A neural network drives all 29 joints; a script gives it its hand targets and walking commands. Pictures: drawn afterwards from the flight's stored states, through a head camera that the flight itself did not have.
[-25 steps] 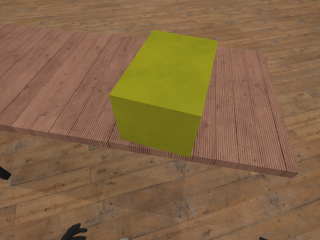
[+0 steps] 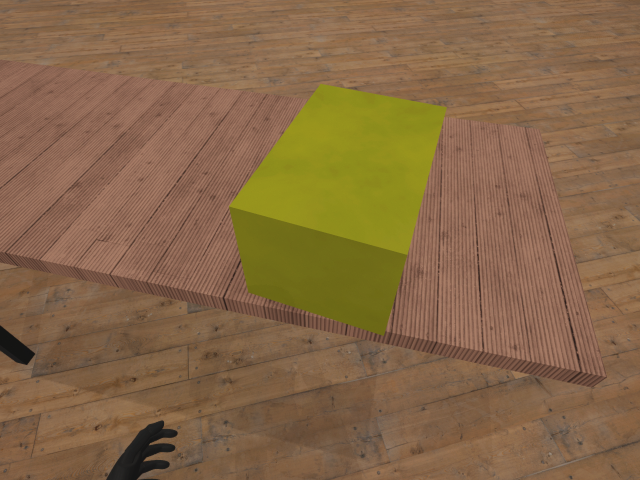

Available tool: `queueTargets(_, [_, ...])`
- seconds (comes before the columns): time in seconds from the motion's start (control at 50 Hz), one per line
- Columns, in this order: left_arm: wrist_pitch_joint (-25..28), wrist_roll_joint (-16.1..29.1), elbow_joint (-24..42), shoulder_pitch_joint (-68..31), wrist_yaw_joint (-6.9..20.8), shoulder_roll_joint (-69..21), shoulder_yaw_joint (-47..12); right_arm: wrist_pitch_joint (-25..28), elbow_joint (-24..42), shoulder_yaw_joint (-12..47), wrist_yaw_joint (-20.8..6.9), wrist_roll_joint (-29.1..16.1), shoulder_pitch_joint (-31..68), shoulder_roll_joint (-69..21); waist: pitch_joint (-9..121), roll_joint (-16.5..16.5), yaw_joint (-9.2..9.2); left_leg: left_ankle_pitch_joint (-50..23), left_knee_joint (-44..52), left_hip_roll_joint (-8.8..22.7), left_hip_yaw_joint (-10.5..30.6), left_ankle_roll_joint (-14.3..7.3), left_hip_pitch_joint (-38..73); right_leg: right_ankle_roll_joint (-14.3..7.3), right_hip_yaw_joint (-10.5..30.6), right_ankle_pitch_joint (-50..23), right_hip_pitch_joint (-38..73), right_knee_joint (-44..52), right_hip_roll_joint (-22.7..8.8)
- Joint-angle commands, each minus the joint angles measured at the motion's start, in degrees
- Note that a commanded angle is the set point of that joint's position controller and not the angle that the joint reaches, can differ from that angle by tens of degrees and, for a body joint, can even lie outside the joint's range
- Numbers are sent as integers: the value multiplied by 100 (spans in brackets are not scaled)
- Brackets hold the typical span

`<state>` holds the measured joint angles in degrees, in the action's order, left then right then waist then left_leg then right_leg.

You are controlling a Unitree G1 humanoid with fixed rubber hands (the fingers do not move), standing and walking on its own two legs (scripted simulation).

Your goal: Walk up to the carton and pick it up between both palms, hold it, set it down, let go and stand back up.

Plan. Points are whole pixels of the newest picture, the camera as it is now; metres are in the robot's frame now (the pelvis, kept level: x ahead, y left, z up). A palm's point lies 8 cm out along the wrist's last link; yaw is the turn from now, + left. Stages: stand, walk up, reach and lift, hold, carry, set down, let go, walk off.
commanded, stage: walk up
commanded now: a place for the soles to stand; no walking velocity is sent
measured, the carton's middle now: (349, 198) +0.51 -0.02 +0.07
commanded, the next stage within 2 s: none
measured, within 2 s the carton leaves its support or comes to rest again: neither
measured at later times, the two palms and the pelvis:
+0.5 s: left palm out of the picture +0.06 +0.29 -0.10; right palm out of the picture +0.11 -0.24 -0.09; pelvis -0.01 +0.02 +0.00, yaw +4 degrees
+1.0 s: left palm out of the picture +0.03 +0.42 -0.12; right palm out of the picture +0.17 -0.15 -0.10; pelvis +0.03 +0.12 -0.02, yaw -4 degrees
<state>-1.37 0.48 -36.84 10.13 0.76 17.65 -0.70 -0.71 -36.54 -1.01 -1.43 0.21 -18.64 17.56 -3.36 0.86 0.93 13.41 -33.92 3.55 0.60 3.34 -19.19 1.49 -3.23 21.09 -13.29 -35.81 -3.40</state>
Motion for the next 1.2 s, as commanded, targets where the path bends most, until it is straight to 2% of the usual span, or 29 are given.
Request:
queueTargets(0.0, [126,-17,463,-2,-29,796,278,131,517,-280,22,-5,-23,875,453,-255,-111,-1248,365,244,383,-599,374,-322,284,-632,-169,793,-352])
queueTargets(0.04, [124,-25,437,43,-28,838,285,126,520,-283,18,-23,-60,841,508,-154,-61,-1054,450,258,490,-617,337,-327,266,-448,-111,793,-337])
queueTargets(0.1, [124,-26,413,150,-26,785,279,115,535,-308,9,-37,60,934,375,-401,-90,-631,637,255,648,-677,137,-300,187,-132,-139,768,-281])
queueTargets(0.14, [133,-52,391,238,-22,771,295,101,527,-328,6,-21,69,920,317,-340,-95,-127,752,261,770,-672,26,-313,182,109,-186,797,-260])
queueTargets(0.16, [159,-57,418,310,7,722,269,113,535,-317,-8,-31,144,927,460,-470,-92,-187,649,206,662,-692,114,-288,252,56,-146,923,-274])
queueTargets(0.2, [183,-62,426,244,21,838,308,132,515,-286,-23,-25,106,796,448,-204,-19,-301,515,115,587,-649,156,-314,278,41,-205,1026,-349])
queueTargets(0.26, [189,-63,426,321,20,839,322,140,488,-288,-28,-16,123,798,353,-64,-11,-333,415,47,566,-613,216,-346,261,144,-376,1128,-412])
queueTargets(0.46, [184,-76,411,736,2,787,337,134,447,-304,-8,-14,231,849,306,-281,-89,-70,656,41,925,-675,-113,-306,82,192,-145,914,-321])
queueTargets(0.62, [180,-80,438,769,-26,858,368,125,428,-298,-8,-1,214,766,324,-119,-68,-409,382,-124,872,-626,-62,-369,70,138,-180,995,-471])
queueTargets(0.64, [279,-255,-28,2395,-253,1038,632,-17,755,-381,-195,523,953,962,241,-385,-524,1136,-720,-305,-97,-629,-616,-839,1492,1446,391,1700,-1077])
queueTargets(0.66, [296,-326,-151,2396,-376,1493,727,-77,947,-355,-243,564,1207,672,-313,356,-560,1441,-1443,-292,-309,-390,-1792,-1268,2452,1663,735,2179,-1871])
queueTargets(0.68, [288,-434,-106,2055,-490,1640,805,-159,928,-296,-295,539,983,454,-554,617,-431,1594,-1984,121,-62,-348,-2609,-1622,2906,1651,1045,2350,-2405])
queueTargets(0.7, [300,-498,-76,1973,-575,1487,807,-210,935,-267,-325,472,994,441,-692,359,-385,1408,-2306,281,35,-310,-2873,-1712,2935,1159,1125,2302,-2460])
queueTargets(0.72, [349,-528,-95,1940,-611,1326,759,-204,981,-293,-333,428,1115,477,-772,208,-342,1146,-2408,382,172,-282,-2800,-1619,2739,442,1020,2164,-2298])
queueTargets(0.76, [424,-525,-146,1698,-605,1237,742,-192,1025,-309,-343,409,1127,380,-643,429,-220,813,-2217,468,273,-209,-2271,-1344,1972,-608,805,1942,-1824])
queueTargets(0.82, [462,-444,-62,1383,-543,1271,791,-189,983,-310,-388,324,1055,266,-338,931,-116,661,-1731,373,96,-242,-1156,-1165,1184,-1336,186,1589,-1362])
queueTargets(0.86, [434,-417,126,1125,-481,1272,808,-151,832,-366,-357,255,783,321,-62,1011,49,464,-1135,166,-118,-368,-72,-967,832,-1719,-429,1080,-1080])
queueTargets(0.88, [390,-374,251,891,-437,1287,786,-98,640,-436,-324,209,301,415,172,768,268,-85,-540,-55,-390,-428,898,-814,655,-1515,-929,643,-873])
queueTargets(0.9, [337,-360,346,909,-409,1078,713,-56,375,-534,-266,196,-273,645,400,198,478,-646,-120,-296,-607,-484,1851,-621,599,-1162,-1350,5,-588])
queueTargets(0.92, [285,-343,354,1381,-375,588,552,-14,181,-670,-191,215,-700,1013,703,-955,607,-701,172,-154,-396,-634,2417,-412,252,-197,-1656,-1296,-27])
queueTargets(0.94, [239,-323,584,1664,-350,74,387,45,300,-679,-101,303,-808,1407,821,-2228,632,-452,774,1343,1505,-1059,2279,-165,347,2102,-2247,-2678,624])
queueTargets(0.96, [114,-246,669,1838,-481,289,513,-37,514,-698,-32,158,-117,1690,983,-1923,488,681,1663,2109,2738,-1830,1262,-153,749,2237,-2012,-3562,471])
queueTargets(0.98, [39,-258,646,1669,-517,570,599,-90,608,-678,25,57,369,1562,475,-1536,420,1266,2077,2049,2752,-1988,468,-170,944,1851,-1940,-4099,393])
queueTargets(1.0, [24,-215,615,1506,-502,629,650,-108,514,-583,72,54,556,1331,-16,-1228,268,798,1790,1853,2230,-1947,192,-152,1007,1405,-2097,-4294,327])
queueTargets(1.04, [20,-180,379,2010,-422,629,677,-127,380,-479,168,188,697,944,-20,-803,-85,96,1263,1569,1252,-1781,216,-87,939,922,-1851,-3867,162])
queueTargets(1.06, [36,-192,372,2124,-350,613,680,-100,299,-434,185,193,690,799,122,-603,-113,35,1257,1560,1047,-1756,162,-66,840,796,-1629,-3739,198])
queueTargets(1.12, [0,-286,575,1713,-221,486,649,112,189,-379,233,222,453,784,89,-359,1,-520,1215,1971,1178,-1914,499,-12,850,633,-1746,-3189,203])
queueTargets(1.16, [-53,-277,689,1302,-183,518,632,185,145,-347,264,200,170,850,28,-338,134,-950,1255,2145,1157,-1928,765,28,916,598,-1898,-2882,237])
queueTargets(1.18, [-70,-266,747,1208,-166,500,630,199,139,-336,275,222,156,912,101,-513,130,-899,1287,2211,1066,-1928,890,45,931,601,-1924,-2701,214])
